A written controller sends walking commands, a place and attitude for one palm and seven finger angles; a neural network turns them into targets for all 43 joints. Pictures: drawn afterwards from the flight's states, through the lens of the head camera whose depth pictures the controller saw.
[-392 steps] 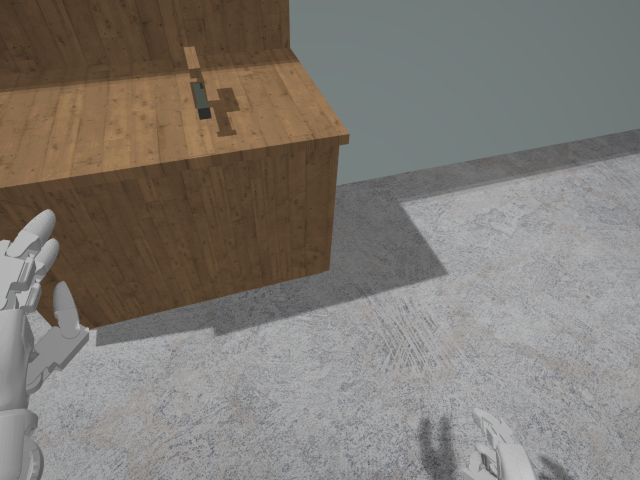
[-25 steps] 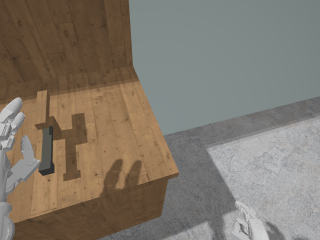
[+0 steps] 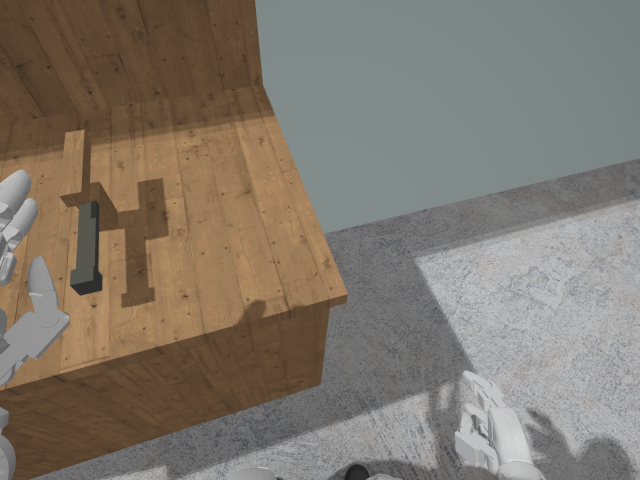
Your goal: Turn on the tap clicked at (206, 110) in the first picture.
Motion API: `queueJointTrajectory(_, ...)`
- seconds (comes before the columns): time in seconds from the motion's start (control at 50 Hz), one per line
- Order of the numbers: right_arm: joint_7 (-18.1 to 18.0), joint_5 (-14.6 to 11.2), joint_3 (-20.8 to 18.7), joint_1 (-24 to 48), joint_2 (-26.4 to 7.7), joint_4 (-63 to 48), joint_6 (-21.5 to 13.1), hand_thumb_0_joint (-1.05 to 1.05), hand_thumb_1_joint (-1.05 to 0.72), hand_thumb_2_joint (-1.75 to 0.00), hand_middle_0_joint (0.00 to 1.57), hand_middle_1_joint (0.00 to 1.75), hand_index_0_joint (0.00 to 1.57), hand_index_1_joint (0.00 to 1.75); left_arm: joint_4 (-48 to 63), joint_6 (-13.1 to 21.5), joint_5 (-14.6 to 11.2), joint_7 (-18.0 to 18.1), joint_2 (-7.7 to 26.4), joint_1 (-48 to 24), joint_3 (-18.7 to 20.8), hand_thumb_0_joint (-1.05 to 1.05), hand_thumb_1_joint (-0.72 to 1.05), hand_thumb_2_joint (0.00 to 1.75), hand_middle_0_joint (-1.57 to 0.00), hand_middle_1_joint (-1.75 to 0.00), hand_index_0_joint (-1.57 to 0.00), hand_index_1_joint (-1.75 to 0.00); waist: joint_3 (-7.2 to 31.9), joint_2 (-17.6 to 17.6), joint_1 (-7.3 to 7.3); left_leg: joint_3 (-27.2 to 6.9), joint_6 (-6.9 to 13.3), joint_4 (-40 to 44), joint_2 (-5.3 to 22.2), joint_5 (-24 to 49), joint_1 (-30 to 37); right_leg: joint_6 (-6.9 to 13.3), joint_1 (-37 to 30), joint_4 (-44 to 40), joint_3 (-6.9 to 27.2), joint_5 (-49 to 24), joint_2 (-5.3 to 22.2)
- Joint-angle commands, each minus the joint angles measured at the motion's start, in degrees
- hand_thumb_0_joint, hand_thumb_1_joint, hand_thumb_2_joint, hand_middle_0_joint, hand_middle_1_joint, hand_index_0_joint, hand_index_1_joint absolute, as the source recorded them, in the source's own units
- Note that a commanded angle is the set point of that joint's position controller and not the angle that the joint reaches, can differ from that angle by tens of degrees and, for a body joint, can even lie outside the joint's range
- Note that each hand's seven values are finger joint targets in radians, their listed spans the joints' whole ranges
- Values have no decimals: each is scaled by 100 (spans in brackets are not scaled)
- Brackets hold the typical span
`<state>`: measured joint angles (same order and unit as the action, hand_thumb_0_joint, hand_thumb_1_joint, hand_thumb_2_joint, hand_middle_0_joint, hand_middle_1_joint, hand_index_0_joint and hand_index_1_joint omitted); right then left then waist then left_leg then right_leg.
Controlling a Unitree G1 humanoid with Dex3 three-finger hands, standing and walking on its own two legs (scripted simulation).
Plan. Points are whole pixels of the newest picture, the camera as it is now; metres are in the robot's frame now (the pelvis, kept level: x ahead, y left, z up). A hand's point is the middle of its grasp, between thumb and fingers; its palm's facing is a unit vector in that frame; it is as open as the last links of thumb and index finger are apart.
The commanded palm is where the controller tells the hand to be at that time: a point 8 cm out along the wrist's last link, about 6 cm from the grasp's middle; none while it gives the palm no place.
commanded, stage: come to a stop and stand still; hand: left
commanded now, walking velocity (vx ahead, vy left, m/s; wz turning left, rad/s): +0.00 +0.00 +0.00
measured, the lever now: (86, 280) +0.33 +0.35 +0.01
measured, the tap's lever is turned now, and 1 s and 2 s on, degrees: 0 0 0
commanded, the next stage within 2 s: look again from close up in 1.38 s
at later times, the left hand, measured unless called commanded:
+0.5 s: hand (13, 378) +0.16 +0.26 +0.16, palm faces +0.41 -0.82 -0.39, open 7.4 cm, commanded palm +0.12 +0.29 +0.18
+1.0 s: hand (21, 327) +0.21 +0.29 +0.15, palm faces +0.28 -0.85 -0.44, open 7.4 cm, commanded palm +0.15 +0.32 +0.18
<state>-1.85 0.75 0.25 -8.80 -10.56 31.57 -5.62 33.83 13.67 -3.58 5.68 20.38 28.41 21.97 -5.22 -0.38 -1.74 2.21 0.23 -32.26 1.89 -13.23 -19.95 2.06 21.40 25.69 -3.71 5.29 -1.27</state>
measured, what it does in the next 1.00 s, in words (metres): steps on the spot: right foot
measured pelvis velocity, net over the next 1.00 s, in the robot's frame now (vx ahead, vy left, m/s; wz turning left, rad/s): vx -0.01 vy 0.04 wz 0.00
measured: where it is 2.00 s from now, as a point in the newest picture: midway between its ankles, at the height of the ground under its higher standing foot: outside the picture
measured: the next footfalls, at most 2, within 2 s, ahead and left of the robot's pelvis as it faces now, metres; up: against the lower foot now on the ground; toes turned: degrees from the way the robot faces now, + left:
right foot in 0.38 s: +0.05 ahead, -0.09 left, +0.00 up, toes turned +3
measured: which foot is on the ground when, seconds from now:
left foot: down 0.00-1.00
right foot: down 0.00-0.26, up 0.28-0.36, down 0.38-1.00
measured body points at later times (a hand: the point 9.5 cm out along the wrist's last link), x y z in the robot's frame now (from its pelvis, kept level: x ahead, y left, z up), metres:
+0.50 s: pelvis -0.03 +0.01 +0.00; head -0.03 +0.01 +0.45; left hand +0.14 +0.30 +0.18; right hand +0.13 -0.22 -0.09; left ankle +0.02 +0.11 -0.73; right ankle +0.01 -0.10 -0.73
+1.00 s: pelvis -0.01 +0.04 +0.01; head +0.01 +0.07 +0.45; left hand +0.19 +0.33 +0.17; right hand +0.15 -0.18 -0.06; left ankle +0.02 +0.11 -0.73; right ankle +0.01 -0.10 -0.73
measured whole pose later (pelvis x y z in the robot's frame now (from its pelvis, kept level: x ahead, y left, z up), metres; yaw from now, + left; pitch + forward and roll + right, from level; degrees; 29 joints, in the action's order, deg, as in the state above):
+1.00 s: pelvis -0.01 +0.04 +0.01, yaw +0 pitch -1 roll -1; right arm -1.1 -0.3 2.1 -14.1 -9.9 31.4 -6.8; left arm 23.1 13.1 -0.4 1.6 23.1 24.4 20.4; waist -2.9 -2.5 -0.5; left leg 2.9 4.0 -27.6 -2.3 -12.2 -14.6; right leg -1.2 13.2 26.3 2.6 12.2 -0.4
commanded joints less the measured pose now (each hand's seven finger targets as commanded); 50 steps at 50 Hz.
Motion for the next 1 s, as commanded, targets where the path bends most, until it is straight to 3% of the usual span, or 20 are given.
queueJointTrajectory(0.0,-113,-61,-332,122,-643,-732,-267,0,-90,-90,20,30,20,30,1027,416,-69,177,990,-62,704,0,90,90,-20,-30,-20,-30,1267,-226,133,-345,57,33,108,-1161,246,173,-102,-1034,1238,1352,1079)
queueJointTrajectory(0.04,-159,-90,-307,141,-713,-666,-263,0,-90,-90,20,30,20,30,843,259,-54,255,1090,33,773,0,90,90,-20,-30,-20,-30,1430,-302,142,-323,55,-317,6,-1204,677,251,262,-1267,1453,2292,1277)
queueJointTrajectory(0.12,-220,-100,-191,226,-769,-654,-319,0,-90,-90,20,30,20,30,874,97,30,351,1062,-240,619,0,90,90,-20,-30,-20,-30,1258,-154,173,-499,194,173,95,-1524,576,35,140,-1093,1205,3009,1001)
queueJointTrajectory(0.18,-233,-121,-198,324,-843,-679,-370,0,-90,-90,20,30,20,30,1195,48,111,368,1060,-577,555,0,90,90,-20,-30,-20,-30,1022,480,167,-971,310,1193,385,-2020,45,-130,-581,-477,791,2460,534)
queueJointTrajectory(0.26,-172,-164,-338,304,-772,-725,-352,0,-90,-90,20,30,20,30,755,-60,238,213,919,-616,522,0,90,90,-20,-30,-20,-30,668,1543,101,-1375,559,2297,1028,-3295,-1796,-373,-1918,1964,162,1377,-60)
queueJointTrajectory(0.34,-38,-169,-333,157,-812,-652,-353,0,-90,-90,20,30,20,30,191,11,225,71,1039,-215,638,0,90,90,-20,-30,-20,-30,346,412,131,-888,360,1125,502,-2600,-1017,-165,-1325,-235,360,1710,128)
queueJointTrajectory(0.42,5,-147,-351,98,-820,-489,-360,0,-90,-90,20,30,20,30,452,26,54,-9,832,-412,347,0,90,90,-20,-30,-20,-30,735,-738,224,-318,119,-972,-176,-868,641,507,298,-1531,2135,2839,1231)
queueJointTrajectory(0.46,-1,-130,-246,280,-789,-429,-374,0,-90,-90,20,30,20,30,795,6,45,52,873,-899,251,0,90,90,-20,-30,-20,-30,678,-439,283,-427,134,-688,-116,-623,887,538,429,-1329,1862,2458,1233)
queueJointTrajectory(0.52,-87,-127,-252,366,-881,-433,-471,0,-90,-90,20,30,20,30,734,37,60,147,936,-1006,351,0,90,90,-20,-30,-20,-30,799,169,170,-862,261,760,207,-91,994,112,-484,-543,1164,1177,575)
queueJointTrajectory(0.56,-111,-141,-225,392,-832,-484,-439,0,-90,-90,20,30,20,30,674,45,120,151,920,-901,399,0,90,90,-20,-30,-20,-30,729,882,135,-1372,366,1607,558,-1461,513,-71,-851,-318,843,1408,301)
queueJointTrajectory(0.6,-102,-147,-190,370,-756,-598,-454,0,-90,-90,20,30,20,30,600,27,209,153,876,-952,378,0,90,90,-20,-30,-20,-30,516,956,93,-1554,446,1979,630,-2042,-232,-151,-1448,-245,723,1028,191)
queueJointTrajectory(0.62,-113,162,-180,-629,-993,-400,-772,0,-90,-90,20,30,20,30,1813,748,1082,212,5661,-6708,3659,0,90,90,-20,-30,-20,-30,11,-380,-186,-592,441,587,437,260,-608,-281,-814,-870,1066,528,583)
queueJointTrajectory(0.64,-98,-238,-88,125,-540,-1,-604,0,-90,-90,20,30,20,30,-714,411,481,68,3382,-5275,2191,0,90,90,-20,-30,-20,-30,742,269,101,-560,223,398,322,514,679,176,-348,-803,1157,729,1041)
queueJointTrajectory(0.66,-46,-96,-252,-81,-747,-196,-654,0,-90,-90,20,30,20,30,-1569,296,294,-157,1796,-3773,990,0,90,90,-20,-30,-20,-30,1152,320,82,-562,49,590,56,324,1054,256,-676,-521,1382,406,707)
queueJointTrajectory(0.7,138,-266,-287,-61,-797,-497,-613,0,-90,-90,20,30,20,30,-1194,218,73,-345,750,-2157,-17,0,90,90,-20,-30,-20,-30,1288,807,-21,-450,143,780,109,187,1128,-68,-889,-520,1305,327,627)
queueJointTrajectory(0.74,328,-330,-267,16,-746,-708,-549,0,-90,-90,20,30,20,30,-580,151,25,-390,142,-1029,-498,0,90,90,-20,-30,-20,-30,1333,817,-52,-577,174,1127,241,131,1069,-89,-1027,-370,937,469,456)
queueJointTrajectory(0.84,141,-205,-159,200,-840,-895,-344,0,-90,-90,20,30,20,30,83,207,198,-52,1684,-725,1118,0,90,90,-20,-30,-20,-30,958,-153,-76,-700,147,1564,398,-771,301,-96,-1192,-363,640,971,253)
queueJointTrajectory(0.86,80,-178,-128,218,-771,-956,-337,0,-90,-90,20,30,20,30,125,273,168,-77,1424,-922,988,0,90,90,-20,-30,-20,-30,940,-171,-12,-771,169,1593,420,-800,209,-90,-1231,-279,575,933,271)
queueJointTrajectory(0.94,-47,-126,-98,295,-746,-950,-402,0,-90,-90,20,30,20,30,712,498,204,-75,1776,-1821,1217,0,90,90,-20,-30,-20,-30,1095,858,11,-848,301,1579,507,-722,214,-92,-1528,132,575,427,245)
queueJointTrajectory(0.98,-25,-123,-103,183,-700,-882,-500,0,-90,-90,20,30,20,30,550,528,188,-101,1407,-1763,875,0,90,90,-20,-30,-20,-30,1145,1069,18,-767,284,1394,433,-439,410,-52,-1484,26,579,289,292)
